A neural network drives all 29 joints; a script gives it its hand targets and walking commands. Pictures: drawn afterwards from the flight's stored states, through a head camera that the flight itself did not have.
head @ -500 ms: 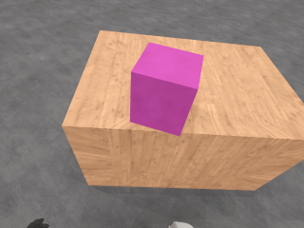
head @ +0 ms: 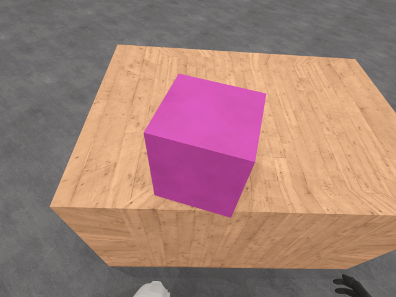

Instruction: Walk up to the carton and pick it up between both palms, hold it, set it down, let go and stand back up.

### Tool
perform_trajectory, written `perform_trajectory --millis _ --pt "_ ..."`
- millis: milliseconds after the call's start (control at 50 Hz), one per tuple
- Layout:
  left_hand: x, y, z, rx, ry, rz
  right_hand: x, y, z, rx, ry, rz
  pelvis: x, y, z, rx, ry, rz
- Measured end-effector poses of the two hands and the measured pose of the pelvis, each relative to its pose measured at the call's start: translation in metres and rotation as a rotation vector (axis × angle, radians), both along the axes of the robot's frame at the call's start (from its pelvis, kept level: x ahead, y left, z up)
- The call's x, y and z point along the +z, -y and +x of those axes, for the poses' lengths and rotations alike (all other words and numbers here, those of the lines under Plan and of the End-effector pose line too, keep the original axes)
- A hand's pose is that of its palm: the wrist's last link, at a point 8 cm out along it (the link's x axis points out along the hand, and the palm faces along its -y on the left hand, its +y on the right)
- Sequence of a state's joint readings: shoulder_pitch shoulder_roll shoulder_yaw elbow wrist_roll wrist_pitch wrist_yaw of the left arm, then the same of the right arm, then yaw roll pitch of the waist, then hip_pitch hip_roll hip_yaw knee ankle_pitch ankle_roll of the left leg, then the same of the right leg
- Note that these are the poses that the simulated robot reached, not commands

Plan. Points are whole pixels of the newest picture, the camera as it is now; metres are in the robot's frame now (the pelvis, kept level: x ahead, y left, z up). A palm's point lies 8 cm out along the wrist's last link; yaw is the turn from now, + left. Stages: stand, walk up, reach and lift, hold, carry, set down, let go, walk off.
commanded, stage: walk up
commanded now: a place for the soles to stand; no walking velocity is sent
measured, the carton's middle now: (205, 148) +0.44 +0.00 +0.01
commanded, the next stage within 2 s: stand in 1.32 s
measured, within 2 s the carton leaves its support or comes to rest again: neither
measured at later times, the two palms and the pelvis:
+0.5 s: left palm (45, 280) +0.16 +0.31 -0.10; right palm (355, 279) +0.19 -0.32 -0.07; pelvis +0.06 +0.00 +0.00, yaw +0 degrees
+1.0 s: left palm (51, 264) +0.19 +0.31 -0.10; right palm (352, 261) +0.22 -0.33 -0.06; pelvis +0.07 -0.01 +0.00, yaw +0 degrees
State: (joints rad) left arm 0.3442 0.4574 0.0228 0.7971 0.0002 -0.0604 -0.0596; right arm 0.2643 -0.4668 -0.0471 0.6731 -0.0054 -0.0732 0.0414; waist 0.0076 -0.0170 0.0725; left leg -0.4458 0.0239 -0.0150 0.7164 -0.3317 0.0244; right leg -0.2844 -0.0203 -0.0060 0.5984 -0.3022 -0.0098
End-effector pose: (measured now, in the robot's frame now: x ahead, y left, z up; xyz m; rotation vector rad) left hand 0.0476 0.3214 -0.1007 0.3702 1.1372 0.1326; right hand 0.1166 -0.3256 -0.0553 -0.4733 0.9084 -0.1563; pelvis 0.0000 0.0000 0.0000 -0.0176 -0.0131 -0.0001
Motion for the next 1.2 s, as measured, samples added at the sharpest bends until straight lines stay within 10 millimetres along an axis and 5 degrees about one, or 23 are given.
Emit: perform_trajectory --millis 60,260,360,700,1200 --pt "-0.013 -0.009 0.025 0.011 0.020 -0.011 -0.007 -0.009 0.002 -0.005 -0.027 -0.029 -0.009 -0.010 0.017 0.006 0.017 -0.003" --pt "-0.004 -0.004 0.090 0.000 0.069 -0.009 0.001 -0.004 0.012 -0.041 -0.080 -0.043 0.000 -0.008 0.052 -0.003 0.012 -0.007" --pt "-0.005 0.004 0.095 0.007 0.074 0.022 -0.014 0.002 0.041 -0.050 -0.042 -0.001 -0.007 0.002 0.057 0.000 0.011 0.009" --pt "0.003 0.009 0.134 0.002 0.111 0.029 -0.006 -0.002 0.100 -0.012 0.045 0.012 -0.004 0.007 0.071 0.000 0.004 0.015" --pt "0.005 0.007 0.141 0.018 0.102 0.032 -0.007 0.003 0.102 -0.033 0.017 0.006 -0.001 0.008 0.079 0.000 0.025 0.016"
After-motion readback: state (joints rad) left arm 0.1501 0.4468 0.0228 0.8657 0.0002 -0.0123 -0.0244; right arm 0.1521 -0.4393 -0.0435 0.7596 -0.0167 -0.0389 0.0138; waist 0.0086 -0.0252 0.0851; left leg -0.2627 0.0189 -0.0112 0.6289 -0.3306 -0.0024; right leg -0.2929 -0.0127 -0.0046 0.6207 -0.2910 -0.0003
